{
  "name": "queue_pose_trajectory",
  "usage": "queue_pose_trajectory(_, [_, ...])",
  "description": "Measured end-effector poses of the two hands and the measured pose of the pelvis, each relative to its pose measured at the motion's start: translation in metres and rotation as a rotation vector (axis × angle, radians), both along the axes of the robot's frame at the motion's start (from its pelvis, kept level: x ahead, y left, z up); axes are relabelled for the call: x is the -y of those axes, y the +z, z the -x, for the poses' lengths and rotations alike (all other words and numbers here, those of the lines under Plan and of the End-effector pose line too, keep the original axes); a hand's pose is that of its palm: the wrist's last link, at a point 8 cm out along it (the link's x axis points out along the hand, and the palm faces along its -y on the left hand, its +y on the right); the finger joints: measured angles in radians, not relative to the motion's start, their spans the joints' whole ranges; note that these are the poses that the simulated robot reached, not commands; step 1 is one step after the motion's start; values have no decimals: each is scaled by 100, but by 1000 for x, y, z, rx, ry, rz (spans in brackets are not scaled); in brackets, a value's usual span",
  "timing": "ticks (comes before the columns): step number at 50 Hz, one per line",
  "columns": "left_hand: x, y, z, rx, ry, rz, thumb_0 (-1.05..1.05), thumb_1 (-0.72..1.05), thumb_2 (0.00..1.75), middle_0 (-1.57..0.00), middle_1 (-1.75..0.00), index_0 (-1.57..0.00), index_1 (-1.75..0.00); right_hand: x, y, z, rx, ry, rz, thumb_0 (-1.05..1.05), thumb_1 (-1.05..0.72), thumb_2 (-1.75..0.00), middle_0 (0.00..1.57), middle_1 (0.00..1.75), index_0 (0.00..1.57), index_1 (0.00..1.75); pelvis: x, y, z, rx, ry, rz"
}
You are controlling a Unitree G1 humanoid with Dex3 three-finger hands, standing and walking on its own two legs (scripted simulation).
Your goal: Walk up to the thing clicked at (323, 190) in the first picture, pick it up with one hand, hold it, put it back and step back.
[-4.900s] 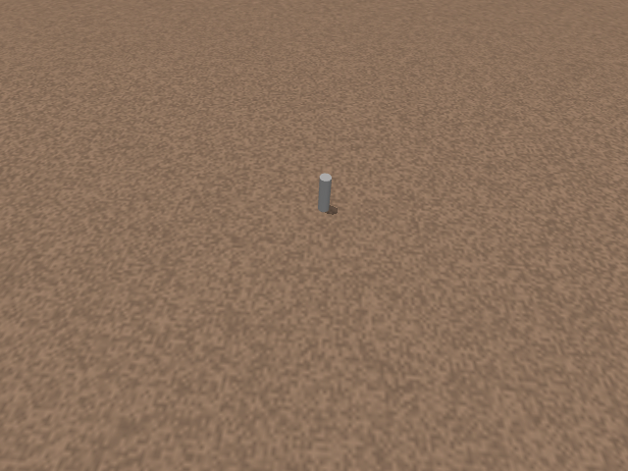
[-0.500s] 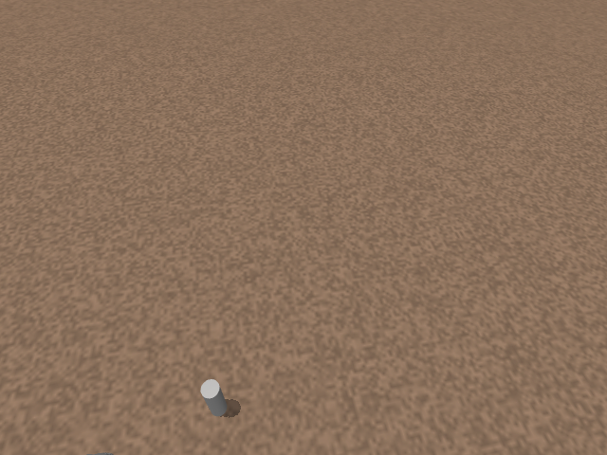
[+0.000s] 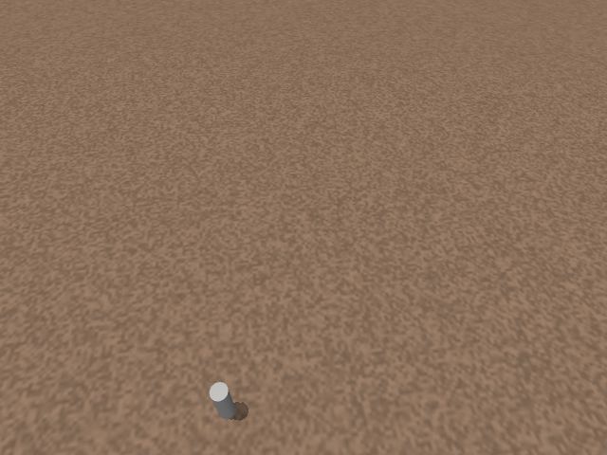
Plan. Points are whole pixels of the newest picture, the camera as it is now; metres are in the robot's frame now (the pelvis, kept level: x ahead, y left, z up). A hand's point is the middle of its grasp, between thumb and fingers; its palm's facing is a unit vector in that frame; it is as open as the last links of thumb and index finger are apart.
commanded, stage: walk up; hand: left
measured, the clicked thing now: (223, 401) +0.38 +0.22 -0.69
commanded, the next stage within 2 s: stand in 0.06 s
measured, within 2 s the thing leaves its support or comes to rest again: neither
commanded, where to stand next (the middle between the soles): +0.04 +0.00 m, yaw +1 degrees
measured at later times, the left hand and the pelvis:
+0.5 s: hand out of the picture +0.09 +0.25 -0.15, palm faces -0.01 -0.94 -0.34, open 7.4 cm; pelvis +0.01 -0.01 +0.00, yaw +0 degrees
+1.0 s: hand out of the picture +0.08 +0.24 -0.15, palm faces -0.01 -0.94 -0.34, open 7.4 cm; pelvis +0.01 -0.02 +0.00, yaw +1 degrees
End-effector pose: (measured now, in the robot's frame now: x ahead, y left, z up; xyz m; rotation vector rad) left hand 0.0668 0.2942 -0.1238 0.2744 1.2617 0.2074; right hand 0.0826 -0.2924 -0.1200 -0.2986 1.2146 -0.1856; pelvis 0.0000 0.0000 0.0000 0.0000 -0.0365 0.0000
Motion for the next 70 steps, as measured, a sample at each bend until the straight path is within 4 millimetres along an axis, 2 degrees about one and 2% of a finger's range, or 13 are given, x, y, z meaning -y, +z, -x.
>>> queue_pose_trajectory(20, [3,6,-16,37,-29,-18,0,91,89,-20,-30,-20,-30,8,0,0,-6,-3,5,1,-90,-89,20,30,20,30,5,0,-6,3,6,-3])
queue_pose_trajectory(47, [12,6,-10,25,-25,-21,0,91,89,-20,-30,-20,-30,19,-1,5,-20,0,6,1,-90,-89,20,30,20,30,15,0,-7,5,9,-1])
queue_pose_trajectory(70, [10,6,-11,25,-27,-23,0,91,89,-20,-30,-20,-30,18,-1,5,-25,3,8,1,-90,-89,20,30,20,30,15,0,-10,2,9,-1])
